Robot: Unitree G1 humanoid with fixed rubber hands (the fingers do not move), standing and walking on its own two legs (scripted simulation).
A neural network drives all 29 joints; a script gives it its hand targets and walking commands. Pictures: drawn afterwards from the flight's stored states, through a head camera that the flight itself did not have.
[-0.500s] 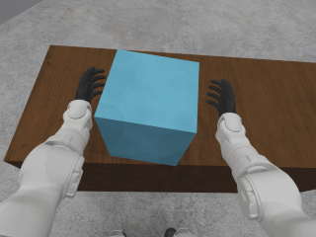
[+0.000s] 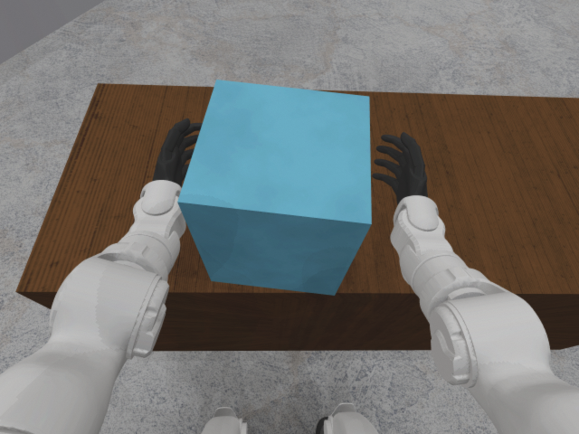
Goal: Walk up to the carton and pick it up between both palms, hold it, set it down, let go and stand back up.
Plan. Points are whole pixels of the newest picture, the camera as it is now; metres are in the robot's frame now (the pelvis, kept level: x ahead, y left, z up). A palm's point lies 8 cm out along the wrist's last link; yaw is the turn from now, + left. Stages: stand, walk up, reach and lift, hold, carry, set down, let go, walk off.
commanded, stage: reach and lift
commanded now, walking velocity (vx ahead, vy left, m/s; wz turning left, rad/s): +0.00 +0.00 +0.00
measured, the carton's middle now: (281, 198) +0.47 +0.01 +0.00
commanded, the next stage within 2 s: none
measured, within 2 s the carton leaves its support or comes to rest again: neither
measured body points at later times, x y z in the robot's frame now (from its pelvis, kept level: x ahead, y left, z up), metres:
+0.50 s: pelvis +0.00 +0.01 +0.03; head +0.13 +0.03 +0.46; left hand +0.46 +0.15 +0.04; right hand +0.43 -0.15 +0.03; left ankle +0.02 +0.13 -0.67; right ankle +0.04 -0.13 -0.67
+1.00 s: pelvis +0.02 +0.01 +0.04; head +0.15 +0.03 +0.47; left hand +0.47 +0.15 +0.04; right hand +0.43 -0.15 +0.03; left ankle +0.02 +0.12 -0.67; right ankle +0.03 -0.13 -0.67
